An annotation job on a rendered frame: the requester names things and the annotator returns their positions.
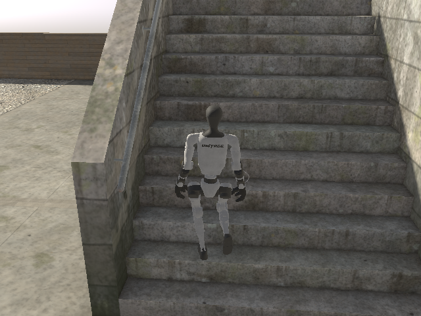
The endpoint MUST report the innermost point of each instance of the robot left hand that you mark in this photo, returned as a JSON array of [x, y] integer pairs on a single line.
[[182, 189]]

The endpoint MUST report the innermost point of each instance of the left robot forearm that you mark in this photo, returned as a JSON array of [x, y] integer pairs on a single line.
[[182, 176]]

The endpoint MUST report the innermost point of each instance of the robot right thigh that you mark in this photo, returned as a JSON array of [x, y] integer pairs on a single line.
[[225, 191]]

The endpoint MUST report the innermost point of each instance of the robot right hand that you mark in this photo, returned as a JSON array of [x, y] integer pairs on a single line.
[[241, 192]]

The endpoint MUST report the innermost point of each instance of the left robot upper arm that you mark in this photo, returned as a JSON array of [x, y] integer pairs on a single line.
[[189, 150]]

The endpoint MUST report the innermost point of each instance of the right robot upper arm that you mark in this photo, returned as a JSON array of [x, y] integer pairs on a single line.
[[235, 151]]

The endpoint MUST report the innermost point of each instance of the right robot forearm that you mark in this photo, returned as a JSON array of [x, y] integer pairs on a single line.
[[240, 177]]

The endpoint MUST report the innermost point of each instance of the robot right foot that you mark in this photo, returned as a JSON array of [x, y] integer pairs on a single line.
[[227, 244]]

